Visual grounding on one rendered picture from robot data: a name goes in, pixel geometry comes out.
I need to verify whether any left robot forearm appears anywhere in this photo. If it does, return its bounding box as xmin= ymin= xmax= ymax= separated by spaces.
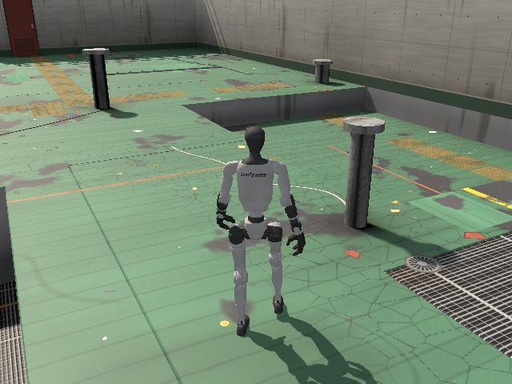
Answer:
xmin=216 ymin=191 xmax=228 ymax=218

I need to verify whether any robot right upper arm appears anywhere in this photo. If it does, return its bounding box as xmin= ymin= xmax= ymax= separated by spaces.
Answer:
xmin=272 ymin=161 xmax=292 ymax=207

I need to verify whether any robot right hand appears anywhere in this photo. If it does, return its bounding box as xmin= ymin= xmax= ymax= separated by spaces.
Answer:
xmin=286 ymin=232 xmax=306 ymax=256

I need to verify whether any robot torso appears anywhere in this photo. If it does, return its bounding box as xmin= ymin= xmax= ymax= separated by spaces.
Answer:
xmin=237 ymin=157 xmax=274 ymax=240

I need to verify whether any robot left upper arm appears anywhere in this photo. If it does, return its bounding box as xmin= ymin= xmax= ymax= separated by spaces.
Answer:
xmin=218 ymin=161 xmax=239 ymax=204

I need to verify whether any right robot thigh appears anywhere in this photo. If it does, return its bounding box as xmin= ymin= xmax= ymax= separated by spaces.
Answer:
xmin=266 ymin=222 xmax=283 ymax=267

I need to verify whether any right robot forearm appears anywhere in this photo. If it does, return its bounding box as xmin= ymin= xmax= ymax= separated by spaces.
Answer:
xmin=285 ymin=194 xmax=303 ymax=235

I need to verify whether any robot left hand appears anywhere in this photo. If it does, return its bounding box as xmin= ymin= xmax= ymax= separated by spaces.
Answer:
xmin=216 ymin=215 xmax=235 ymax=230

